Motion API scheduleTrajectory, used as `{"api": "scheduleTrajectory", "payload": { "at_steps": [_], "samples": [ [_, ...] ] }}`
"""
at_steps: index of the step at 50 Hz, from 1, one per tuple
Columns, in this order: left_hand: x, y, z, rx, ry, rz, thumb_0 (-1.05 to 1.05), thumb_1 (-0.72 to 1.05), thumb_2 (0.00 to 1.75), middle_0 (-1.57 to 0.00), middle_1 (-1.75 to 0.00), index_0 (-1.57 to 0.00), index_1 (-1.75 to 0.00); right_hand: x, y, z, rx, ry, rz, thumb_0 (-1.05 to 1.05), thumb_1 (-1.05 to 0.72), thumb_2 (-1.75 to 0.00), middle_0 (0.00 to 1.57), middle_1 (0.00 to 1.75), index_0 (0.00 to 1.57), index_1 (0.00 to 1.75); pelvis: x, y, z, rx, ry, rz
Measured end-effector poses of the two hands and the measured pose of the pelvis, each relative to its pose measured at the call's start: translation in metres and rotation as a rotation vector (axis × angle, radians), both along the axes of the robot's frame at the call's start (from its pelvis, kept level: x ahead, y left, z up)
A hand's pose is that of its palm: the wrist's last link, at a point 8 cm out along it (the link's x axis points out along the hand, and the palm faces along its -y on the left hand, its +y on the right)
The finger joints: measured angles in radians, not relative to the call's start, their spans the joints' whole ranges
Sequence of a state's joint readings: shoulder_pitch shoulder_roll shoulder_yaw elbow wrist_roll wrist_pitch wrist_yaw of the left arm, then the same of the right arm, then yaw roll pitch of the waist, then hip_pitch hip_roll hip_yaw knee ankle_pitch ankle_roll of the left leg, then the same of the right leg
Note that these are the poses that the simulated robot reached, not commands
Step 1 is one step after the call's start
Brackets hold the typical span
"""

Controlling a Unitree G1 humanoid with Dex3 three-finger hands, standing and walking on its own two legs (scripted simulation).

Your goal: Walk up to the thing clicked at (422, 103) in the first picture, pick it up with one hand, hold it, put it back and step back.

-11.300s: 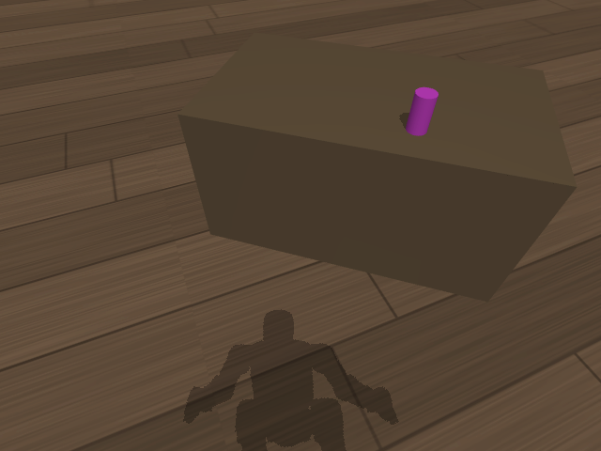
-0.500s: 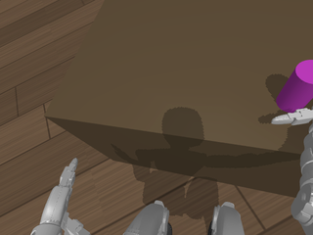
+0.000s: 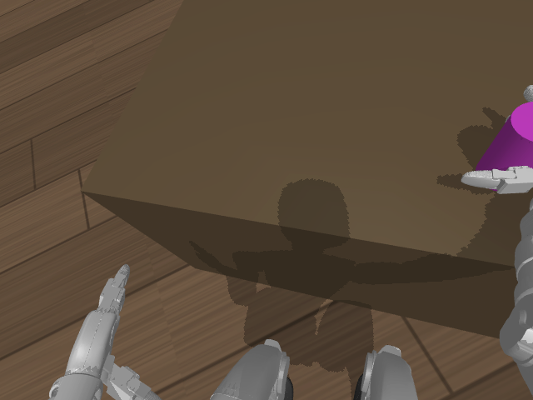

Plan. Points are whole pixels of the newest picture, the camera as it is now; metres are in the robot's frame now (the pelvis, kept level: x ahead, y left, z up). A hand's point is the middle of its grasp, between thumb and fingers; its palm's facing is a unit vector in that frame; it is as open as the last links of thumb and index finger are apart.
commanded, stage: close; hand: right
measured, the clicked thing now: (517, 150) +0.50 -0.25 +0.00
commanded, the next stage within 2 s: settle in 0.26 s
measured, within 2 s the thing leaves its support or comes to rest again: leaves its support in 0.60 s
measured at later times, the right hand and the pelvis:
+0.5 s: hand (521, 151) +0.50 -0.25 +0.02, palm faces +0.28 +0.96 +0.01, open 9.2 cm; pelvis +0.00 +0.00 +0.00, yaw +0 degrees
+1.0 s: hand out of the picture +0.50 -0.25 +0.06, palm faces +0.29 +0.96 -0.01, open 9.3 cm; pelvis +0.01 -0.01 +0.03, yaw -1 degrees
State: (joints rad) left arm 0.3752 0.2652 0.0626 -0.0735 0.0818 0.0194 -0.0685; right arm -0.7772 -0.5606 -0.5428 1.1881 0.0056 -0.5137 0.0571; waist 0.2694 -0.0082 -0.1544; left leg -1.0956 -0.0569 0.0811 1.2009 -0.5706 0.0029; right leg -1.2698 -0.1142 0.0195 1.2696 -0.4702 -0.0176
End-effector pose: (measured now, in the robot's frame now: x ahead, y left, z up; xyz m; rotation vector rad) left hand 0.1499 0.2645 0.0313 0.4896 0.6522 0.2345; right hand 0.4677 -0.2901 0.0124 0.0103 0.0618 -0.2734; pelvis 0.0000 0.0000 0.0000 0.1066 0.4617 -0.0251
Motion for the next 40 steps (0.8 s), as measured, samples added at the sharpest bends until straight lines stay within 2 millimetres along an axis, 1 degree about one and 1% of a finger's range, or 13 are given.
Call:
{"api": "scheduleTrajectory", "payload": {
  "at_steps": [7,10,16,21,23,27,31,40],
  "samples": [
    [-0.001,-0.004,-0.005,-0.024,0.016,0.001,0.00,-0.53,0.06,-0.05,-0.05,-0.04,-0.06,-0.009,-0.001,0.002,0.001,0.002,-0.008,-0.02,0.27,-0.38,0.85,0.62,0.86,0.62,0.002,-0.001,0.003,0.000,-0.008,-0.001],
    [0.001,-0.002,-0.004,-0.018,0.013,0.005,0.00,-0.53,0.06,-0.05,-0.05,-0.04,-0.06,-0.008,-0.002,0.005,0.005,-0.006,-0.022,-0.02,0.20,-0.46,0.92,0.70,0.93,0.71,0.001,-0.001,0.003,0.001,-0.011,-0.003],
    [0.004,0.001,0.006,0.007,-0.016,-0.002,0.00,-0.52,0.06,-0.05,-0.05,-0.05,-0.05,-0.008,-0.002,0.004,0.003,-0.005,-0.014,-0.01,0.22,-0.68,0.87,0.80,0.88,0.80,0.001,-0.002,0.004,0.000,-0.012,-0.003],
    [0.000,0.001,0.003,0.006,0.000,0.005,0.00,-0.52,0.05,-0.05,-0.05,-0.05,-0.05,-0.008,-0.002,0.003,0.008,-0.022,-0.007,-0.01,0.22,-0.87,0.83,0.89,0.84,0.89,0.000,-0.002,0.003,0.000,-0.009,-0.002],
    [-0.002,0.000,0.000,-0.002,0.008,0.010,0.00,-0.52,0.05,-0.05,-0.05,-0.05,-0.06,-0.008,-0.002,0.003,0.006,-0.025,-0.010,-0.01,0.24,-0.91,0.81,0.93,0.82,0.94,-0.001,-0.002,0.002,-0.001,-0.008,-0.001],
    [-0.003,0.000,0.001,-0.006,0.010,0.018,0.00,-0.53,0.06,-0.06,-0.06,-0.05,-0.06,-0.009,-0.003,0.005,-0.003,-0.014,-0.017,-0.01,0.27,-0.97,0.79,1.00,0.80,1.00,0.000,-0.003,0.003,-0.001,-0.013,0.001],
    [-0.002,0.000,0.003,-0.010,0.007,0.024,0.00,-0.53,0.06,-0.06,-0.06,-0.05,-0.06,-0.010,-0.003,0.011,-0.004,-0.007,-0.015,-0.01,0.29,-1.00,0.78,1.04,0.79,1.04,0.001,-0.004,0.007,-0.001,-0.021,-0.002],
    [0.005,-0.004,0.006,-0.041,0.003,0.024,-0.01,-0.53,0.07,-0.06,-0.06,-0.05,-0.06,-0.009,-0.009,0.037,-0.017,-0.015,-0.030,-0.01,0.30,-1.03,0.77,1.06,0.78,1.06,0.005,-0.005,0.019,-0.009,-0.044,-0.006]
  ]
}}
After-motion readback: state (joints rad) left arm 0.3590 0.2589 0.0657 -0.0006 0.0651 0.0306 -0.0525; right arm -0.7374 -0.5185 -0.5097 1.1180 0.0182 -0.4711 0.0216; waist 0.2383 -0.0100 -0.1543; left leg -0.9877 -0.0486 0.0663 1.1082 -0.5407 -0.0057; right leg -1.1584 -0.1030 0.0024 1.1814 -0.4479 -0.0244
